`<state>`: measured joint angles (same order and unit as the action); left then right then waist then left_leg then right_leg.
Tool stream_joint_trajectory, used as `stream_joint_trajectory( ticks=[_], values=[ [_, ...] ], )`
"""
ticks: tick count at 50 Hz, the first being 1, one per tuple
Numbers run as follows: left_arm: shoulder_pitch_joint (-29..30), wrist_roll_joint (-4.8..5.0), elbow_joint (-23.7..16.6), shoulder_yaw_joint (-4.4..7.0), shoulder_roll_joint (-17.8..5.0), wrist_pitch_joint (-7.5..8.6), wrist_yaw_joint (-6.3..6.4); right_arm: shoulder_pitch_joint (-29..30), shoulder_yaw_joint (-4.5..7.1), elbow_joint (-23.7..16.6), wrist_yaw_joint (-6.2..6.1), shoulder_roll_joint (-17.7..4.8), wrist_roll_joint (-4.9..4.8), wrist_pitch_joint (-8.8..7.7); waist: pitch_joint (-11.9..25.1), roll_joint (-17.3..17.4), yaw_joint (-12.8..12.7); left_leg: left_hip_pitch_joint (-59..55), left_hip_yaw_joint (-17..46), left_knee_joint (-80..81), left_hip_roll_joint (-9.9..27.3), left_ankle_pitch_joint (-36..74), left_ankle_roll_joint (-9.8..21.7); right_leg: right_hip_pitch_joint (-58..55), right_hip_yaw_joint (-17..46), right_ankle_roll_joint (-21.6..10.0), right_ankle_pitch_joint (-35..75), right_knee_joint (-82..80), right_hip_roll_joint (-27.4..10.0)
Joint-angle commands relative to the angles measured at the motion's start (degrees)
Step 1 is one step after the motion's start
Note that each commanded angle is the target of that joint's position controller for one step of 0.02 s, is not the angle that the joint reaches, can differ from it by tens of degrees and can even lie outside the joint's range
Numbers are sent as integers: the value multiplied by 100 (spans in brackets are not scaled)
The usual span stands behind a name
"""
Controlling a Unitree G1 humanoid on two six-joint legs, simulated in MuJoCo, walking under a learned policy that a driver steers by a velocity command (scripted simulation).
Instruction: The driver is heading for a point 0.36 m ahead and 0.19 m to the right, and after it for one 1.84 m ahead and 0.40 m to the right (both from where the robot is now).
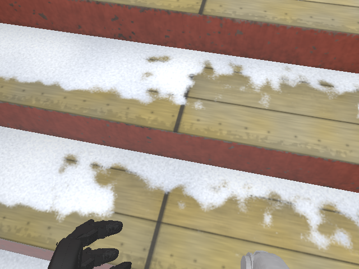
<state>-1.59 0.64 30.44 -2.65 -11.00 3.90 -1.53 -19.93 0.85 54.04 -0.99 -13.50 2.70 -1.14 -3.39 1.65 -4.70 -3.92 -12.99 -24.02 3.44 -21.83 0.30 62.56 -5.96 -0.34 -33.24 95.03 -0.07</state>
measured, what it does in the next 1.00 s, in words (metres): climbs, turning right: right foot 0.15 m higher, then left foot 0.15 m higher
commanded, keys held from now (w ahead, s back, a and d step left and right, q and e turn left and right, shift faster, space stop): w+e+shift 0.08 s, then e+shift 0.38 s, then shift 0.06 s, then q+shift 0.48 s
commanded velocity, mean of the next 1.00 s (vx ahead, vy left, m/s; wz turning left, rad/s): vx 0.31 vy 0.00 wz -0.31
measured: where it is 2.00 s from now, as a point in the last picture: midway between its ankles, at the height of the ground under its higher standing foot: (168, 232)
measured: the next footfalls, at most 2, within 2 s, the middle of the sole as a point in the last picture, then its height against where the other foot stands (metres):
right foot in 0.04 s outside the picture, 0.15 m higher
left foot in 0.38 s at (178, 201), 0.15 m higher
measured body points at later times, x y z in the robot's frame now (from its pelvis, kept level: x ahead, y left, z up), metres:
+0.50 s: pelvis +0.36 +0.04 +0.26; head +0.38 +0.03 +0.71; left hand +0.62 +0.24 +0.17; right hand +0.44 -0.27 +0.19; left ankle +0.49 +0.10 -0.44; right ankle +0.22 -0.04 -0.27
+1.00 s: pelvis +0.46 +0.03 +0.29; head +0.49 +0.02 +0.74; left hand +0.73 +0.18 +0.21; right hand +0.48 -0.27 +0.18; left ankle +0.44 +0.16 -0.26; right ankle +0.44 -0.10 -0.44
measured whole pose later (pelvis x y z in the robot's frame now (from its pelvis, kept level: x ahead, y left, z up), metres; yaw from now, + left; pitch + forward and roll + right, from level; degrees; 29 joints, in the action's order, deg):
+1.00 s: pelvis +0.46 +0.03 +0.29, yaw -17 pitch +3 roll -1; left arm -5.3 -1.4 33.6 0.1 -11.4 -0.6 4.0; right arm -14.5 4.1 38.3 -3.0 -15.3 -1.1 3.7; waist -0.7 0.6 1.4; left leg 40.4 1.1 -93.9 0.9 -26.5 -8.1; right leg 18.9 -7.3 -0.4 -14.0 30.5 -3.5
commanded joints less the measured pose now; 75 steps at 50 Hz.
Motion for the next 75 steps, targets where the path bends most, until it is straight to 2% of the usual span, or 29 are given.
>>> stream_joint_trajectory(
  ticks=[1,2,3,4,5,6,9,13,15,17,18,19,20,22,25,31,35,39,42,43,46,53,57,59,60,62,65,67,75],
  values=[
    [-4683,-283,855,726,-1651,-207,247,3407,574,-1761,-28,-2405,-102,-515,2916,602,-2751,2506,404,-1545,1202,13894,848,-7023,-469,6,1414,-1439,722],
    [-5709,-364,1354,831,-1863,-245,250,4061,485,-2004,36,-1957,-492,-485,2351,-269,-3157,2872,620,-4578,648,10172,704,-7644,589,-669,2740,-4626,389],
    [-5037,-488,1657,687,-1412,-313,145,4157,72,-2109,159,-537,-258,-560,1272,-2445,-2295,4403,940,-8269,-977,1187,475,-7466,2181,-1221,3827,-5986,349],
    [-3087,-550,1066,332,-949,-131,36,2316,-104,-2503,388,308,21,-850,1415,-3839,28,4954,2171,-9543,-1302,-46,581,-6645,4536,-1660,5618,-6210,-272],
    [-2741,-337,763,273,-616,-76,-42,1890,-154,-2761,483,87,-4,-932,1687,-2592,215,5313,2309,-10290,-1410,-462,493,-6523,5719,-1891,4103,-7358,-522],
    [-2521,-139,880,414,-722,-39,-88,2075,-235,-2832,457,187,-100,-975,177,-1363,395,6590,1935,-11245,-1495,-518,257,-5920,6088,-2108,3243,-7967,-871],
    [-2326,10,1084,383,-544,21,5,2266,-432,-3224,399,357,-78,-903,-524,543,880,7127,1690,-10400,-1038,-902,62,-5044,4287,-1597,4191,-7092,-446],
    [-2377,145,1398,341,-503,-169,271,3270,-781,-4144,317,783,42,-739,-224,-167,813,6581,941,-8268,-468,-1497,201,-3936,3115,-896,4619,-7781,79],
    [-2695,215,1408,558,-948,-378,461,3422,-716,-4527,31,463,176,-714,1283,-119,990,2370,143,-4356,-773,-385,164,-2604,2563,-740,6917,-8133,652],
    [-1766,250,1027,974,-1998,-196,431,1560,-93,-3987,-260,-426,-41,-544,2833,-1302,2084,216,1018,-3296,-999,1190,-20,-3629,3290,-653,10831,-6856,242],
    [-922,194,656,1027,-1858,-128,375,176,218,-3317,-311,-1010,-206,-482,3058,-836,2536,-369,1998,-1732,-522,1876,236,-4103,3208,-344,8667,-5261,456],
    [-682,-304,218,715,-574,-77,250,-446,127,-2591,-266,-1085,-243,-422,3013,2048,1727,-1160,4058,-1228,927,4664,864,-3124,2567,-72,464,-2294,1464],
    [-2293,-322,407,701,-475,58,16,413,-15,-2969,-224,-530,98,-303,3363,2371,891,-470,6152,-459,2320,6428,1706,-2309,2784,223,-112,454,1439],
    [-2020,-66,231,664,-363,-307,91,1735,-42,-2851,-206,215,-188,-209,916,862,290,1492,4841,-33,1920,2626,1422,-1196,1210,491,214,1468,727],
    [-2042,-52,216,481,-278,-563,136,1842,46,-2028,-159,325,-269,-256,-23,-151,-240,3086,2377,98,768,474,728,-1716,1160,200,1469,976,-32],
    [-1272,-274,86,-59,231,-311,96,1102,46,-1355,-131,60,-175,-161,1206,-132,-21,2363,1394,374,446,4143,1210,-3078,633,500,1810,-3469,-161],
    [-724,-104,28,146,-430,-393,262,751,337,-1470,-12,-1052,-246,-114,1224,584,446,1821,2092,369,926,4718,1386,-4110,531,599,2042,-4883,138],
    [-609,-40,42,320,-644,-348,397,377,372,-1469,-81,-896,-422,88,735,943,525,1574,2635,-145,622,3074,1001,-4801,752,245,2860,-7133,216],
    [-1116,-458,-8,569,-1154,-519,473,-99,225,-1571,-20,-242,-434,-38,1838,-1701,273,4343,1302,-4269,-590,-1973,-173,-6719,2836,-1798,6285,-7009,-2815],
    [-792,-567,-244,418,-668,-487,421,-101,386,-1447,-12,-625,-536,55,1659,-1073,266,4539,1547,-6088,-380,-2068,-500,-6137,2858,-2162,5827,-7296,-2837],
    [202,-175,-281,350,-390,-362,464,-35,463,-1652,-235,-585,-477,458,721,-804,762,4819,1779,-7580,-69,-1040,-863,-4890,1643,-1323,3781,-7425,-1980],
    [73,-214,-89,656,-985,-437,597,875,85,-2388,-14,17,-363,406,1086,-1086,596,3609,1143,-3932,198,-98,-718,-5055,-41,-1038,4824,-7055,-1720],
    [37,-11,135,798,-1184,-406,347,682,315,-2337,104,-349,-336,536,1182,-1153,673,2392,655,-1930,-19,925,-237,-5071,-85,-630,4330,-6731,-2215],
    [-491,33,435,717,-758,-463,242,264,532,-2240,41,-709,-272,477,938,14,767,1644,1127,-317,-317,2129,233,-4585,-644,48,2655,-5016,-1425],
    [-414,-214,86,653,-487,-457,253,-13,762,-2405,-29,-1757,-119,430,796,2068,654,346,3507,-507,1178,5953,1030,-2166,-692,807,-252,-2658,-635],
    [142,82,181,619,-570,-360,280,223,605,-2686,72,-1559,201,236,1923,1078,1115,605,4220,-126,1965,4875,2099,-1508,830,849,-221,62,-263],
    [-465,31,656,559,-376,-482,335,1042,113,-2444,14,-231,-190,279,996,518,506,1746,2789,-224,1179,3287,1286,-1889,858,724,1017,119,-508],
    [-805,105,935,590,-373,-586,323,1036,-91,-2207,27,224,-66,190,859,553,399,2018,2168,-37,985,3045,1138,-2520,952,699,1514,-412,-429],
    [-460,44,385,767,-718,-684,493,830,221,-2489,-419,-554,24,282,646,398,867,570,2049,429,1828,3753,1727,-1416,1146,1249,741,-498,-17]
  ],
)
Keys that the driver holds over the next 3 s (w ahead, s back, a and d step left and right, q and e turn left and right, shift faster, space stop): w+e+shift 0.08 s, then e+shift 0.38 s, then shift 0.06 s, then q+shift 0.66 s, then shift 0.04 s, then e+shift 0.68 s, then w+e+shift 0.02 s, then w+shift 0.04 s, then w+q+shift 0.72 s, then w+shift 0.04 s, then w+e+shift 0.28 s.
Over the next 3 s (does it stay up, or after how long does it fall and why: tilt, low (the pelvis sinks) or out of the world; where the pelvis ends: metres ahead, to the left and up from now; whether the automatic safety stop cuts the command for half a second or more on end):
stays up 1.08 -0.09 0.54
